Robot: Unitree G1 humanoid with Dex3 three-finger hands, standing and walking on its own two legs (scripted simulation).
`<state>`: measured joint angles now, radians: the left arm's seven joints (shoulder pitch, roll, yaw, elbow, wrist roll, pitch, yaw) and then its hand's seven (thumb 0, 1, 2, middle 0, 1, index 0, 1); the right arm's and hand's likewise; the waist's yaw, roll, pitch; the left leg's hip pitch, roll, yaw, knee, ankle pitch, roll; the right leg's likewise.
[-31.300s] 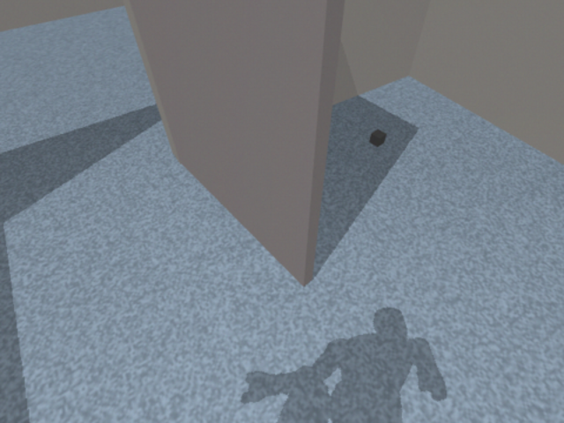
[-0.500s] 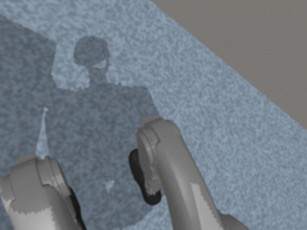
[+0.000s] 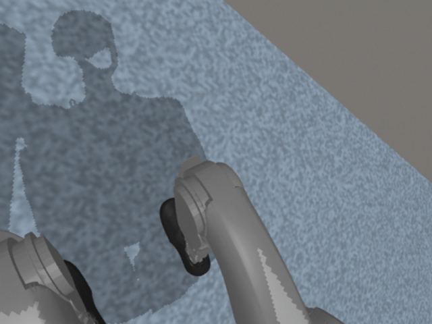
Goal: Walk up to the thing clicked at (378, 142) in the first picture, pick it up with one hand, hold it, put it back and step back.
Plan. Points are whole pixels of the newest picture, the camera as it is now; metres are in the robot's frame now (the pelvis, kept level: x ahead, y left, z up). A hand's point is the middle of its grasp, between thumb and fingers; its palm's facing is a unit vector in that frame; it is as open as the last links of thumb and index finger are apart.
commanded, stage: rest palm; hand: left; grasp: from above
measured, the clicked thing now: out of the picture +0.45 +0.34 -0.30
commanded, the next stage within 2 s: close in 1.04 s
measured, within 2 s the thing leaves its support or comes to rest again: neither
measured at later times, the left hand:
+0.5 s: hand out of the picture +0.44 +0.33 -0.27, palm faces -0.15 -0.40 -0.90, open 13.9 cm
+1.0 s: hand out of the picture +0.45 +0.32 -0.28, palm faces -0.14 -0.41 -0.90, open 13.7 cm
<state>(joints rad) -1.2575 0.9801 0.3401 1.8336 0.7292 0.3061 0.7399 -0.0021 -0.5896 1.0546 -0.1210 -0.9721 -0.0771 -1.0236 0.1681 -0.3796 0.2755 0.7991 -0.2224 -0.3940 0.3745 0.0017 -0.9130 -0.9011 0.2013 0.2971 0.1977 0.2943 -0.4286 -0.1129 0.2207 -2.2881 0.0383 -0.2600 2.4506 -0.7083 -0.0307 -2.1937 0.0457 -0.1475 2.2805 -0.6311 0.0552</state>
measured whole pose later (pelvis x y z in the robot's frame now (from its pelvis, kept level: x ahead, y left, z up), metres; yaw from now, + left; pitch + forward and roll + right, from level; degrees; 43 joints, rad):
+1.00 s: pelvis +0.00 +0.01 -0.01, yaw -2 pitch +26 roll -17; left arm -1.27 1.06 0.30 1.82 0.68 0.30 0.80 0.00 -0.47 0.96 -0.19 -0.92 -0.16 -0.96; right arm 0.13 -0.42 0.37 0.69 -0.23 -0.42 0.41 0.00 -0.92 -0.90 0.20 0.30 0.20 0.29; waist -0.46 -0.18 0.32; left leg -2.27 0.03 -0.32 2.50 -0.72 -0.02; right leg -2.13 0.05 -0.20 2.28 -0.63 0.07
